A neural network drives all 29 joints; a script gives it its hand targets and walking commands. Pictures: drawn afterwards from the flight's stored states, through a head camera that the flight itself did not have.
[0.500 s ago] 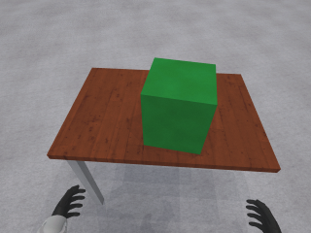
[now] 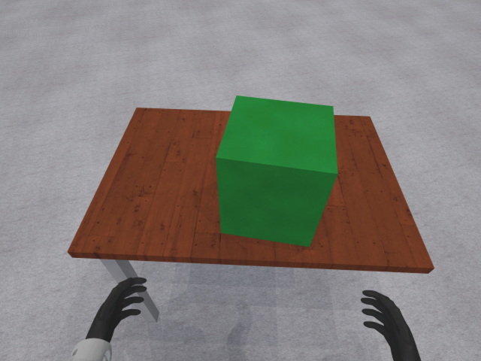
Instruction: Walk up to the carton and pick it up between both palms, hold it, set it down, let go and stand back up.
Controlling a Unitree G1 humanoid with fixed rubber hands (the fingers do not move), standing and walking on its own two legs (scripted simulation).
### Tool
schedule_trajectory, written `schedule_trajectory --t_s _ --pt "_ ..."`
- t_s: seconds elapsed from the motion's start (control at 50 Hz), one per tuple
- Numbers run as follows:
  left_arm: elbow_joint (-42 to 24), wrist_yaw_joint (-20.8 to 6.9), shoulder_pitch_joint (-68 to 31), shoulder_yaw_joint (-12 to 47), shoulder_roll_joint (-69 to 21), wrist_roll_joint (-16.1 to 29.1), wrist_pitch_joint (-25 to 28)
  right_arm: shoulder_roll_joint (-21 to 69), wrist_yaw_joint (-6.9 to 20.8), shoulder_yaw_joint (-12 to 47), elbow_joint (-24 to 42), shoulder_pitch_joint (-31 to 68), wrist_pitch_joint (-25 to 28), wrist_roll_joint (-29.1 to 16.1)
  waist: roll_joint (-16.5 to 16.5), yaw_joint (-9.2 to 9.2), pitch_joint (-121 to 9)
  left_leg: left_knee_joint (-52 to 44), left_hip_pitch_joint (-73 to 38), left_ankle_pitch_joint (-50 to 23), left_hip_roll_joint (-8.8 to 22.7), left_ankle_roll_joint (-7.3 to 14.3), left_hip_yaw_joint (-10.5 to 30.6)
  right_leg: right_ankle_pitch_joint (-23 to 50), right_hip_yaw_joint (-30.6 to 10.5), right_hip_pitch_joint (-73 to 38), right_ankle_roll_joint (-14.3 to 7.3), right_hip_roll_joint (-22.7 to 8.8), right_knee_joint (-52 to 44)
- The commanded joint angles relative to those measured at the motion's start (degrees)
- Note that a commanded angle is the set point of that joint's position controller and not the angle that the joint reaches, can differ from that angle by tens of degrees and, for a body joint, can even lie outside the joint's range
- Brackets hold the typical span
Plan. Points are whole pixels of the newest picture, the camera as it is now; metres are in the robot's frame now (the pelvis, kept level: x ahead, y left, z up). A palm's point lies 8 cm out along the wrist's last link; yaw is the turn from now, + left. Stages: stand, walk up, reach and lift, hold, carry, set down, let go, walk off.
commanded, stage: reach and lift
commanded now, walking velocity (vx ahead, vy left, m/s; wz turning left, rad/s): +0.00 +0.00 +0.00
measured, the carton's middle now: (273, 173) +0.50 -0.04 -0.01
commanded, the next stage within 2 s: none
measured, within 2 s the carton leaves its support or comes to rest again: neither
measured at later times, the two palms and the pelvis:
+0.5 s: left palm (122, 295) +0.22 +0.21 +0.00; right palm (389, 323) +0.19 -0.21 -0.01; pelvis +0.00 +0.00 +0.00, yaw +0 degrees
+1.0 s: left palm (125, 235) +0.30 +0.22 +0.05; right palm (379, 261) +0.27 -0.20 +0.03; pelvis +0.02 +0.00 +0.00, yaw +0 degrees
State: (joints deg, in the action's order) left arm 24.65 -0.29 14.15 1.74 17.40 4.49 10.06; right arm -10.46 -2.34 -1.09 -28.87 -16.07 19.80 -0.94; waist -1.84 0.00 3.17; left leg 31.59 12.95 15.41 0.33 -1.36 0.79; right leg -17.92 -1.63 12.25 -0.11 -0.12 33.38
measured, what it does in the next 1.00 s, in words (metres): stands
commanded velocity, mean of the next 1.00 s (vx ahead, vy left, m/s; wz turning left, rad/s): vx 0.00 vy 0.00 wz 0.00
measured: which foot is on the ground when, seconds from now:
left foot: down 0.00-1.00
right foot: down 0.00-1.00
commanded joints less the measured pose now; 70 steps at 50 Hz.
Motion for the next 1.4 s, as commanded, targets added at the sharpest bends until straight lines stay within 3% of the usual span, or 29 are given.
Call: schedule_trajectory --t_s 0.0,0.04,0.06,0.1,0.16,0.18,0.28,0.32,0.36,0.42,0.52,0.58,0.64,0.68,0.7,0.8,0.84,0.9,0.92,1.0,1.04,1.08,1.14,1.16,1.22,1.26,1.28,1.34,1.38 --pt "-11.12 -0.98 -1.49 -2.05 7.58 7.65 7.5 2.18 -1.14 0.93 10.07 0.1 6.0 -9.91 2.1 0.22 -8.87 -7.63 -13.71 -14.73 -2.48 -0.59 -4.08 16.26 -1.46 -5.74 -0.67 -0.31 -14.57" --pt "-11.07 -1.41 -0.62 -1.79 7.06 6.75 8.47 1.81 -1.38 1.27 9.64 -1.1 6.67 -9.95 3.01 -0.42 -5.97 -7.88 -14.12 -16.3 -2.25 -0.84 -3.82 17.38 -1.25 -4.52 -0.8 -0.25 -14.88" --pt "-10.84 -1.66 -1.48 -1.64 7.21 7.18 8.73 1.92 -1.48 1.54 8.74 0.51 7.19 -10.34 4.67 0.31 -6.8 -7.43 -13.68 -16.4 -2.39 -1.24 -3.9 16.65 -0.78 -5.19 -1.06 -0.59 -14.77" --pt "-10.79 -1.73 -1.85 -1.91 7.74 9.04 9.79 1.71 -1.66 2.51 13.57 2.39 8.15 -10.82 0.73 1.28 -9.0 -7.54 -11.12 -13.25 -2.77 -0.01 -4.21 18.23 -1.78 -6.13 0.19 -1.31 -13.91" --pt "-12.18 -1.85 -2.9 -0.29 8.47 10.35 11.1 3.71 -2.12 3.22 14.98 1.89 7.73 -11.08 1.94 0.79 -6.99 -8.21 -9.24 -10.67 -2.82 0.15 -3.96 16.93 -2.28 -6.49 -0.49 -1.68 -13.83" --pt "-11.66 -2.12 -4.67 -0.54 8.17 9.34 11.55 3.75 -2.04 3.86 13.28 1.91 7.31 -11.38 2.82 1.26 -6.38 -8.33 -8.99 -8.86 -2.5 0.47 -3.62 12.5 -2.07 -5.06 -0.15 -1.66 -14.03" --pt "-12.6 -2.12 -7.11 -0.14 8.43 10.62 11.18 2.27 -2.63 2.4 15.69 4.35 5.46 -11.62 2.85 1.62 -4.88 -9.4 -9.39 -7.94 -1.85 0.29 -4.02 6.98 -1.56 -3.15 -0.78 -0.74 -15.1" --pt "-14.1 -1.46 -9.15 1.58 7.77 11.05 10.31 1.4 -2.37 0.86 15.92 6.23 4.58 -11.62 5.18 -0.33 -4.85 -9.88 -9.38 -7.81 -1.87 -0.46 -3.76 5.79 -0.98 -1.72 -1.13 -0.22 -15.01" --pt "-11.71 -1.79 -12.96 1.04 8.39 12.25 8.81 1.87 -2.6 1.27 17.35 9.54 2.59 -10.75 3.13 1.2 -3.37 -10.45 -7.32 -1.45 -1.82 0.71 -3.8 -0.19 -1.78 -0.3 -1.17 -0.96 -15.48" --pt "-11.39 -0.85 -18.61 1.46 8.99 13.41 7.02 -0.16 -2.82 -0.03 17.37 14.25 -0.62 -10.33 5.09 0.87 -4.05 -12.17 -6.21 0.13 -1.47 0.25 -4.21 -2.86 -1.38 -0.62 -1.38 -1.07 -15.54" --pt "-12.35 -0.23 -17.44 -0.52 8.12 12.55 1.82 -0.38 -3.74 -0.65 19.94 14.82 -3.41 -9.94 3.81 0.92 -7.14 -11.69 -6.71 -4.97 -1.8 0.46 -4.65 4.96 -0.99 -3.72 -0.62 -0.46 -14.37" --pt "-15.41 -0.67 -20.96 -0.24 8.57 12.22 -0.96 -1.18 -3.81 -1.04 19.96 17.27 -6.14 -11.34 6.04 0.33 -7.56 -12.13 -8.95 -7.82 -1.13 -0.36 -3.73 6.72 -0.41 -3.48 -1.13 -0.01 -14.91" --pt "-16.79 -0.99 -21.06 -1.51 8.1 11.28 -4.37 -1.5 -4.66 -0.76 20.87 17.24 -8.03 -12.23 6.5 0.25 -10.41 -12.12 -10.39 -12.87 -1.16 -0.57 -3.62 12.16 -0.61 -5.73 -0.64 0.1 -15.01" --pt "-17.46 -1.37 -22.75 -1.41 7.59 12.38 -5.62 -1.86 -4.76 -0.42 23.63 20.14 -9.13 -12.68 4.46 0.48 -10.41 -11.53 -10.02 -14.59 -1.16 -0.44 -3.23 14.03 -0.59 -5.15 -0.29 0.09 -14.87" --pt "-18.83 -1.35 -24.51 -2.11 7.72 12.01 -5.78 -1.08 -5.13 -0.65 23.38 20.21 -9.13 -12.54 6.12 0.04 -12.08 -11.13 -10.42 -15.97 -1.67 -1.18 -3.97 18.53 -0.72 -7.23 -0.34 -0.32 -14.02" --pt "-21.4 -2.48 -27.4 -3.28 8.31 10.98 -8.96 -2.14 -5.71 -0.28 23.54 21.76 -12.37 -13.95 6.05 -0.63 -13.16 -10.68 -13.01 -19.11 -1.43 -1.27 -3.59 21.69 -0.67 -6.42 0.38 -0.02 -14.4" --pt "-22.58 -2.77 -27.79 -4.26 8.92 10.86 -10.4 -3.51 -5.97 -0.27 27.44 23.39 -12.62 -14.79 5.46 0.16 -15.1 -10.38 -13.34 -21.28 -1.36 -1.17 -3.04 23.67 -0.51 -7.69 0.43 0.53 -14.21" --pt "-21.7 -3.02 -32.61 -4.77 8.64 10.71 -11.82 -4.71 -6.46 -1.71 26.49 27.64 -14.35 -14.0 5.32 -0.86 -16.71 -10.27 -14.28 -21.9 -1.36 -1.44 -3.16 24.08 -0.14 -7.76 0.53 1.05 -14.18" --pt "-24.39 -2.54 -32.81 -4.85 7.69 10.18 -12.02 -4.78 -6.15 -1.7 25.56 26.27 -14.6 -14.01 8.32 -0.79 -17.47 -10.23 -15.23 -25.93 -1.03 -2.48 -3.12 25.72 0.35 -7.04 0.03 1.28 -13.66" --pt "-21.46 -3.29 -35.84 -4.66 5.7 11.14 -15.5 -5.42 -6.67 -2.5 27.93 31.55 -15.75 -14.54 4.34 -1.15 -18.15 -9.58 -15.9 -24.98 -1.0 -1.47 -3.1 25.33 0.58 -6.0 0.53 1.7 -14.58" --pt "-22.23 -2.81 -36.19 -6.13 6.55 9.69 -17.09 -6.59 -6.72 -2.23 25.68 29.87 -16.02 -14.89 6.88 -0.82 -18.96 -9.54 -15.43 -27.4 -1.11 -1.79 -2.9 28.2 0.24 -7.29 0.46 1.87 -13.85" --pt "-17.09 -3.72 -39.52 -7.48 6.04 9.42 -18.84 -5.49 -7.19 -0.18 24.48 34.85 -17.06 -16.03 4.65 0.23 -18.61 -8.94 -14.15 -27.02 -1.32 -1.09 -3.42 29.95 -0.13 -8.3 0.93 1.19 -13.56" --pt "-18.7 -3.48 -42.69 -6.75 6.34 9.12 -20.55 -7.52 -7.65 -2.88 22.66 36.67 -18.48 -15.15 7.3 -2.33 -17.81 -9.1 -15.76 -26.71 -0.98 -1.65 -3.79 28.62 0.86 -7.15 0.76 1.64 -14.08" --pt "-17.21 -3.47 -43.81 -7.4 6.25 8.71 -21.15 -7.84 -7.79 -2.42 23.64 39.01 -18.7 -15.06 5.64 -1.22 -18.09 -9.57 -13.94 -25.56 -1.12 -1.16 -3.52 27.86 0.7 -7.17 0.96 1.8 -13.89" --pt "-11.66 -3.3 -49.24 -7.44 6.04 8.76 -22.21 -8.89 -7.67 -3.17 16.75 43.24 -20.9 -14.46 4.58 -2.01 -15.89 -9.86 -13.59 -23.06 -0.68 -1.06 -2.91 23.61 1.15 -4.13 1.09 2.22 -14.45" --pt "-13.47 -3.25 -52.13 -7.72 7.94 8.44 -22.32 -9.44 -8.09 -2.91 17.6 45.54 -21.02 -14.09 6.71 -2.51 -21.03 -9.13 -13.72 -24.6 -1.02 -1.07 -3.24 26.56 0.88 -6.79 0.68 2.0 -13.69" --pt "-12.07 -2.89 -52.9 -7.28 6.64 8.04 -22.77 -9.58 -8.07 -4.67 13.97 46.65 -21.51 -13.81 7.46 -3.41 -18.08 -9.18 -13.58 -22.92 -0.57 -1.33 -2.64 24.44 1.12 -5.34 0.53 2.06 -14.12" --pt "-10.31 -2.77 -54.85 -8.74 7.27 7.96 -23.38 -9.51 -7.65 -2.24 15.16 50.72 -21.28 -14.94 5.44 -1.35 -23.33 -7.85 -13.49 -26.58 -0.74 -0.87 -3.17 29.95 0.87 -6.96 1.06 2.13 -12.96" --pt "-7.48 -2.7 -59.39 -8.39 8.51 7.9 -23.25 -9.81 -8.08 -3.38 12.63 54.68 -21.83 -14.64 6.27 -2.29 -21.92 -8.39 -11.08 -23.56 -1.11 -0.84 -3.36 28.65 1.04 -7.48 1.47 1.8 -12.76"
